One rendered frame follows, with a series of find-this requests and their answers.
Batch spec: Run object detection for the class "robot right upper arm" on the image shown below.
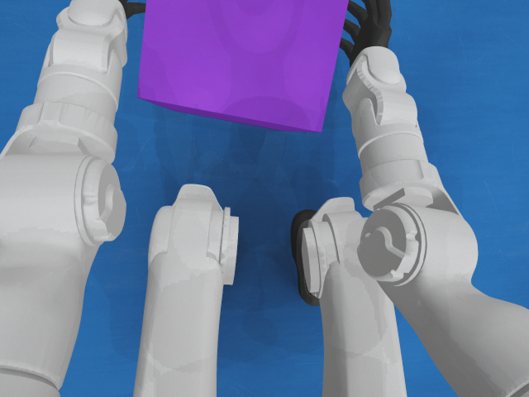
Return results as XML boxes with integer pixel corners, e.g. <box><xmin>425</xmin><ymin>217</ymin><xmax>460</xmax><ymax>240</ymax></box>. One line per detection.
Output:
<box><xmin>357</xmin><ymin>203</ymin><xmax>529</xmax><ymax>397</ymax></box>

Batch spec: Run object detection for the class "right robot hand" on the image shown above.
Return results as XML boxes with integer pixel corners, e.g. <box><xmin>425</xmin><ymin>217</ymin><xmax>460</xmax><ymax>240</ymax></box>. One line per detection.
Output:
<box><xmin>339</xmin><ymin>0</ymin><xmax>392</xmax><ymax>67</ymax></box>

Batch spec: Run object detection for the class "carton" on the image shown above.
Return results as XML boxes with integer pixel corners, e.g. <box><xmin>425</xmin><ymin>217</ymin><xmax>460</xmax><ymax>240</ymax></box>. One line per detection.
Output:
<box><xmin>136</xmin><ymin>0</ymin><xmax>349</xmax><ymax>132</ymax></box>

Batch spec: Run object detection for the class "robot right forearm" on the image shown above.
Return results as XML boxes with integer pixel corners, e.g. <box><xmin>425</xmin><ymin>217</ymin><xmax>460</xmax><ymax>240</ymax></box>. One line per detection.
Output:
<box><xmin>342</xmin><ymin>46</ymin><xmax>463</xmax><ymax>218</ymax></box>

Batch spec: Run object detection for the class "robot left thigh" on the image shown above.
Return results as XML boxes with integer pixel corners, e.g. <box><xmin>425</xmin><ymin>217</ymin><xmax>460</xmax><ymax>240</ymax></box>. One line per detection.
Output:
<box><xmin>133</xmin><ymin>198</ymin><xmax>239</xmax><ymax>397</ymax></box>

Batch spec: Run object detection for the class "robot right thigh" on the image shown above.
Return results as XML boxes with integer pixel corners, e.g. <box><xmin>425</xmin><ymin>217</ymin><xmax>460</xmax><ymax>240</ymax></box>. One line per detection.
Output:
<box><xmin>302</xmin><ymin>211</ymin><xmax>407</xmax><ymax>397</ymax></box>

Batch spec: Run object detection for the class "robot left upper arm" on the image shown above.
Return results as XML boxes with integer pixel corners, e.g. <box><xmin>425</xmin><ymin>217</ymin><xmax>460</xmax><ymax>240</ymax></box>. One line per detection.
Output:
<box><xmin>0</xmin><ymin>155</ymin><xmax>126</xmax><ymax>397</ymax></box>

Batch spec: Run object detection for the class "robot thigh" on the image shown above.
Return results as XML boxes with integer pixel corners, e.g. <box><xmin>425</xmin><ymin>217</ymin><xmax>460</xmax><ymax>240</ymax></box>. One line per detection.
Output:
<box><xmin>302</xmin><ymin>211</ymin><xmax>407</xmax><ymax>397</ymax></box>
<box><xmin>133</xmin><ymin>198</ymin><xmax>239</xmax><ymax>397</ymax></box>

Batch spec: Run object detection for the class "robot left forearm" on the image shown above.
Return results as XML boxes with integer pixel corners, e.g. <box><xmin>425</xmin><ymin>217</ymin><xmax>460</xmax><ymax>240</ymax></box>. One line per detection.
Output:
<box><xmin>0</xmin><ymin>0</ymin><xmax>127</xmax><ymax>164</ymax></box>

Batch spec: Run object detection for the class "left robot hand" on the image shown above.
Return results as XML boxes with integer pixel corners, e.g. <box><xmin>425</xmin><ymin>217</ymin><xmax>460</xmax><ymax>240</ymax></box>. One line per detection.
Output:
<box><xmin>118</xmin><ymin>0</ymin><xmax>146</xmax><ymax>19</ymax></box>

